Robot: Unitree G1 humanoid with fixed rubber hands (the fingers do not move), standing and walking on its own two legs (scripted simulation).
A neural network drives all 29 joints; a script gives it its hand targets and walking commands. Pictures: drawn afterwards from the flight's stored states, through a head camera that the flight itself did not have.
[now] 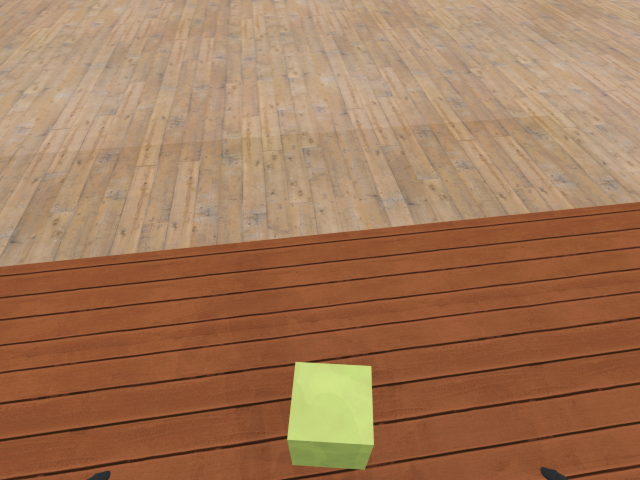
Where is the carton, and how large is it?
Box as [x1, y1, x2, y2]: [287, 362, 373, 469]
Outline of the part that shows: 295,362 287,436 292,464 364,469 373,445 370,366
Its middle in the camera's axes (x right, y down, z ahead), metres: +0.03 +0.49 +1.08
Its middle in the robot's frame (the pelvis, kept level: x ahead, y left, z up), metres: +0.42 -0.02 -0.66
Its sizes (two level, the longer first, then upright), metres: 0.210 0.200 0.250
